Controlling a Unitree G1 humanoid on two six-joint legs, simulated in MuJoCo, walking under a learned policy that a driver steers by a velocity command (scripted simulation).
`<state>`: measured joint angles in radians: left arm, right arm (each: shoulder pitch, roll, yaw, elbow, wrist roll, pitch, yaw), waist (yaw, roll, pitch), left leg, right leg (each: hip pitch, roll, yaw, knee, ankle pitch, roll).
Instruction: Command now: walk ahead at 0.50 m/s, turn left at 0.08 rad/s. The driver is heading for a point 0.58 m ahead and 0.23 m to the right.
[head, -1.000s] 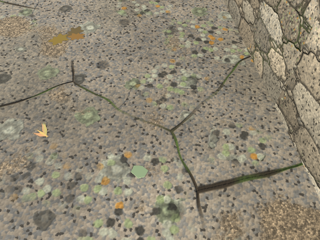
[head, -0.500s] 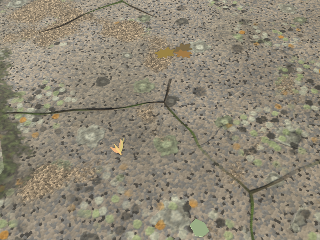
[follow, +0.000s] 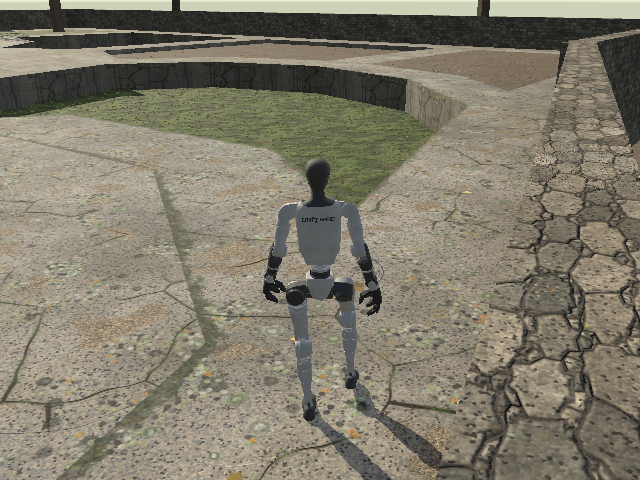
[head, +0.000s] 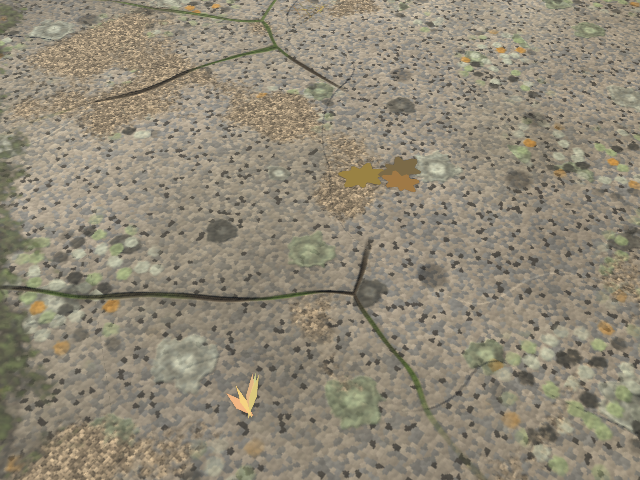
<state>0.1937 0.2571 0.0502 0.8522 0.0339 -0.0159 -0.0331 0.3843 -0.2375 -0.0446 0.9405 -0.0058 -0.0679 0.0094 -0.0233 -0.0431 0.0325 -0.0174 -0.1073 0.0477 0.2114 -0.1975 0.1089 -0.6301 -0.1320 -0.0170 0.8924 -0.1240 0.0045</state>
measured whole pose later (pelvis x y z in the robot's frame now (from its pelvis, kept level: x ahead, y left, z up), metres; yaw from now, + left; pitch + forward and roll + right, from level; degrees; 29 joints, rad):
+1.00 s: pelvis +0.52 -0.02 +0.00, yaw -17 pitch +1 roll +0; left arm 0.20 0.29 0.08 0.87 0.03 -0.01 -0.02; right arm 0.29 -0.23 -0.04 0.90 -0.02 -0.10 -0.01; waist -0.02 -0.04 0.05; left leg -0.16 0.01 0.13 0.33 -0.19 0.04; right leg -0.55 -0.01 0.03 1.01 -0.27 -0.03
